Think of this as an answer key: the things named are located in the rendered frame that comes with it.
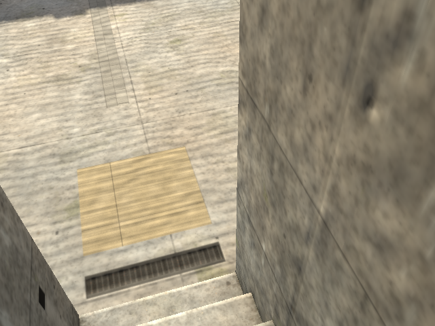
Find stairs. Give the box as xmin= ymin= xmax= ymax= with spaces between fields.
xmin=79 ymin=272 xmax=275 ymax=326

